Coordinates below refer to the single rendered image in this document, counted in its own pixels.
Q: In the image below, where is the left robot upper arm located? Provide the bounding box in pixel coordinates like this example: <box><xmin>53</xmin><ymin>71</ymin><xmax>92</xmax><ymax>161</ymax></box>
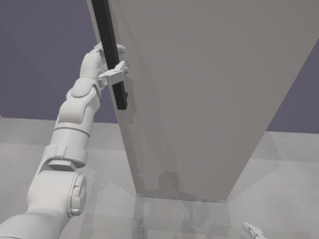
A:
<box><xmin>0</xmin><ymin>170</ymin><xmax>87</xmax><ymax>239</ymax></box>

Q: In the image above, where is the left robot hand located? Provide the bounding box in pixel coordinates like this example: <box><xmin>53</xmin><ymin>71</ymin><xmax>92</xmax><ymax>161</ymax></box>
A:
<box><xmin>80</xmin><ymin>42</ymin><xmax>129</xmax><ymax>91</ymax></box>

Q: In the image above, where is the handle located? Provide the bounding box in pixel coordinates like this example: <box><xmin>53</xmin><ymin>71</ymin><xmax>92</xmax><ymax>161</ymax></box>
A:
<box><xmin>91</xmin><ymin>0</ymin><xmax>128</xmax><ymax>111</ymax></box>

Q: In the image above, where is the fridge door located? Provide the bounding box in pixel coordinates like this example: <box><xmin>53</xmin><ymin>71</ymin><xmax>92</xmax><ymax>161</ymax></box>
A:
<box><xmin>87</xmin><ymin>0</ymin><xmax>319</xmax><ymax>201</ymax></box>

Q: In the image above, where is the robot left forearm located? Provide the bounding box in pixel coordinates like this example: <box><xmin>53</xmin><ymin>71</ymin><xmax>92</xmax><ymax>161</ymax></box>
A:
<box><xmin>26</xmin><ymin>77</ymin><xmax>101</xmax><ymax>210</ymax></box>

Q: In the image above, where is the right robot hand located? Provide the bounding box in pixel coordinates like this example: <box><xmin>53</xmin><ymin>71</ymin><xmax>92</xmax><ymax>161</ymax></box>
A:
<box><xmin>242</xmin><ymin>222</ymin><xmax>267</xmax><ymax>239</ymax></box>

